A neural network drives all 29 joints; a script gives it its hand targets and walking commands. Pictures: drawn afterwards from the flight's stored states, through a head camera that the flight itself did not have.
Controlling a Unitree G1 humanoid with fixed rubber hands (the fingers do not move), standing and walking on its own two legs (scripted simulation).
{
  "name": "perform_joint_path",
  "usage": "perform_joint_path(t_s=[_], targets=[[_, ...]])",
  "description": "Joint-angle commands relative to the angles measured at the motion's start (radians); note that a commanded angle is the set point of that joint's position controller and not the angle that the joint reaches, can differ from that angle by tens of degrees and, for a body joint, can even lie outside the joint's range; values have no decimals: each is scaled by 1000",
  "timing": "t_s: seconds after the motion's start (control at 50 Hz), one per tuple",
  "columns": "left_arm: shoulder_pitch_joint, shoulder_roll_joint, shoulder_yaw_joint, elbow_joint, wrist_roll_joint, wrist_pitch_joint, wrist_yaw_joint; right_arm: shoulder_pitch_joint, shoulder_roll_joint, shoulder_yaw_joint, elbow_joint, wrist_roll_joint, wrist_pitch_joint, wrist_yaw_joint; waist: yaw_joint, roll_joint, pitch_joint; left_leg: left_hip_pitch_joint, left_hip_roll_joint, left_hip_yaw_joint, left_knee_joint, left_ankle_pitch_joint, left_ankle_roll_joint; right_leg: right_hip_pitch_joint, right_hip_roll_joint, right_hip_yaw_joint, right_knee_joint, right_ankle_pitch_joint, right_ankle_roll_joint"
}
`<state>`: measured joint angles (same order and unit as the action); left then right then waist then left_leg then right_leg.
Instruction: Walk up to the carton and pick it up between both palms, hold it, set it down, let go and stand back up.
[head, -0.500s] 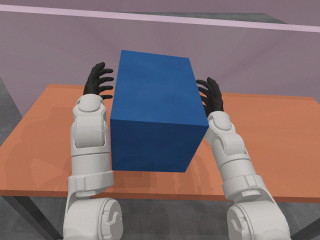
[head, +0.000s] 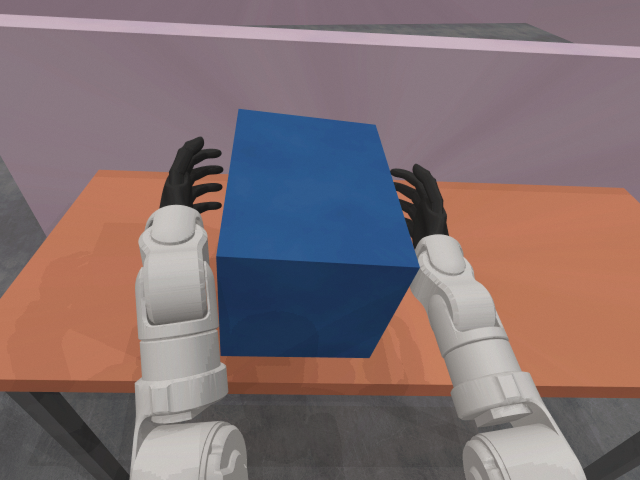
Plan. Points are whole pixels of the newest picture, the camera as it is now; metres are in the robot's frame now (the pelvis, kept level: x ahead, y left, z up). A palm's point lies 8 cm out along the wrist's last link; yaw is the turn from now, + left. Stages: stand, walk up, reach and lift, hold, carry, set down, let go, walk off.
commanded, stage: hold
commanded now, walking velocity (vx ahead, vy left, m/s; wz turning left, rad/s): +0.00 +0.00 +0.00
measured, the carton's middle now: (303, 232) +0.40 +0.01 +0.13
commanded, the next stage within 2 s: set down in 0.62 s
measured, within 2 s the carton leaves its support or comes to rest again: neither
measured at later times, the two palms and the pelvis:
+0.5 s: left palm (184, 193) +0.37 +0.14 +0.22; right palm (422, 213) +0.37 -0.14 +0.18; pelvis +0.01 +0.00 +0.00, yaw +0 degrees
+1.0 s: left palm (203, 205) +0.36 +0.12 +0.21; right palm (432, 229) +0.37 -0.16 +0.16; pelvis +0.01 -0.01 +0.00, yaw -1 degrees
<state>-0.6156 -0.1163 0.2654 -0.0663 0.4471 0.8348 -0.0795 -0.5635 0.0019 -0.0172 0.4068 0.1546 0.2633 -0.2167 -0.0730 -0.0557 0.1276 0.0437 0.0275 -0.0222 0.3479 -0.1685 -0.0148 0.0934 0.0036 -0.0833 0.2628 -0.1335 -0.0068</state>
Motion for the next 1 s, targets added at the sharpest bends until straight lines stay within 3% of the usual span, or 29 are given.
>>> perform_joint_path(t_s=[0.0,0.02,0.08,0.12,0.2,0.24,0.28,0.3,0.32,0.36,0.4,0.48,0.52,0.54,0.6,0.62,0.64,0.68,0.7,0.72,0.74,0.78,0.8,0.84,0.86,0.92,0.96,0.98], targets=[[-594,-434,-414,65,-189,-79,-106,-949,486,320,-325,15,-112,131,10,27,-417,-32,-52,79,-64,105,28,27,44,-39,-23,-20,28],[-597,-430,-409,70,-179,-84,-100,-938,474,304,-278,11,-112,138,21,50,-407,-43,-48,84,-77,67,26,19,44,-38,-24,-53,26],[-620,-417,-359,167,-160,-87,-103,-963,471,247,-194,-28,-111,147,18,34,-384,-81,-41,86,-107,-57,43,7,36,-36,-36,-141,23],[-641,-412,-322,228,-146,-92,-115,-965,465,198,-127,-57,-113,152,-5,26,-371,-95,-38,85,-123,-114,53,5,34,-37,-38,-169,23],[-653,-411,-284,269,-139,-100,-114,-1002,484,166,-65,-54,-124,155,19,52,-381,-114,-43,96,-138,-112,57,30,36,-28,-30,-158,22],[-677,-426,-290,284,-141,-113,-112,-1000,481,144,-28,-65,-133,160,-3,69,-394,-96,-41,93,-132,-107,47,14,37,-33,-28,-154,23],[-662,-438,-280,285,-132,-114,-110,-989,483,137,-15,-59,-137,162,1,85,-387,-87,-38,92,-123,-58,42,21,40,-29,-32,-123,16],[-642,-445,-305,262,-141,-119,-109,-973,485,144,-24,-54,-140,158,-18,86,-422,-51,-43,84,-113,0,36,36,39,-33,-33,-82,14],[-645,-442,-297,252,-141,-121,-106,-995,494,171,-50,-36,-147,155,8,87,-433,-31,-44,89,-97,54,32,40,42,-31,-29,-51,17],[-609,-453,-329,240,-155,-118,-105,-977,493,207,-78,-19,-146,142,-8,73,-445,14,-50,85,-70,160,21,40,47,-43,-33,24,22],[-561,-459,-353,166,-160,-116,-104,-941,506,271,-149,16,-144,125,-6,77,-488,62,-58,78,-32,309,12,89,54,-40,-13,153,28],[-550,-462,-444,20,-200,-117,-102,-907,511,360,-288,59,-139,98,-14,77,-534,119,-58,64,19,480,-6,127,58,-30,11,308,44],[-518,-447,-450,6,-189,-103,-104,-883,506,384,-327,69,-125,87,-18,62,-487,116,-59,61,28,482,-8,137,56,-24,14,342,44],[-507,-457,-474,-36,-198,-99,-104,-848,498,395,-344,83,-121,83,-25,85,-492,122,-61,59,35,514,-18,133,58,-27,23,380,50],[-443,-436,-458,-27,-167,-70,-113,-780,462,405,-311,84,-88,79,-28,81,-398,113,-60,54,21,475,-19,113,57,-30,9,338,51],[-451,-398,-449,4,-194,-82,-116,-778,318,271,-241,62,-105,87,-72,89,-235,41,-64,36,-10,347,-3,18,70,-29,-11,181,37],[-455,-377,-403,23,-177,-76,-127,-762,328,257,-233,47,-103,93,-60,64,-203,16,-62,42,-25,273,10,27,66,-22,-18,111,33],[-449,-351,-375,31,-161,-85,-139,-722,349,280,-220,42,-108,101,-40,35,-194,-4,-62,58,-49,225,26,63,58,-22,-12,123,36],[-459,-364,-375,-3,-164,-103,-139,-760,372,300,-281,40,-142,104,-12,26,-262,3,-58,73,-46,256,23,101,56,-22,-3,160,37],[-465,-363,-387,-19,-165,-116,-132,-757,370,301,-272,25,-156,109,-18,33,-298,19,-57,64,-39,285,17,95,57,-31,1,170,42],[-477,-384,-406,-38,-170,-129,-122,-778,374,315,-291,32,-175,116,5,66,-349,51,-54,60,-21,359,8,79,67,-33,7,157,36],[-498,-408,-466,-75,-189,-163,-96,-788,374,350,-307,31,-214,123,17,98,-457,136,-41,49,27,486,-16,32,76,-35,3,177,29],[-482,-429,-467,-57,-199,-170,-86,-812,368,335,-333,13,-237,128,19,91,-485,143,-36,53,29,479,-18,18,76,-41,-7,160,22],[-430,-451,-461,-59,-186,-205,-65,-828,367,347,-375,-6,-292,143,69,80,-557,163,-26,55,35,495,-19,8,79,-42,-8,157,14],[-416,-442,-463,-55,-182,-216,-52,-816,353,358,-367,-8,-303,149,75,73,-573,178,-24,46,40,497,-18,-2,79,-47,-7,162,11],[-382,-426,-453,-22,-171,-254,-31,-793,321,321,-315,-55,-344,169,85,35,-543,129,-13,47,16,377,-10,-32,75,-61,-12,105,10],[-386,-374,-383,51,-126,-254,-40,-771,307,276,-210,-83,-340,185,105,7,-409,26,-23,72,-50,177,18,11,55,-51,-26,37,9],[-397,-379,-376,57,-125,-257,-43,-780,317,272,-210,-92,-348,191,107,-1,-407,1,-24,71,-68,121,26,21,51,-56,-18,29,17]])
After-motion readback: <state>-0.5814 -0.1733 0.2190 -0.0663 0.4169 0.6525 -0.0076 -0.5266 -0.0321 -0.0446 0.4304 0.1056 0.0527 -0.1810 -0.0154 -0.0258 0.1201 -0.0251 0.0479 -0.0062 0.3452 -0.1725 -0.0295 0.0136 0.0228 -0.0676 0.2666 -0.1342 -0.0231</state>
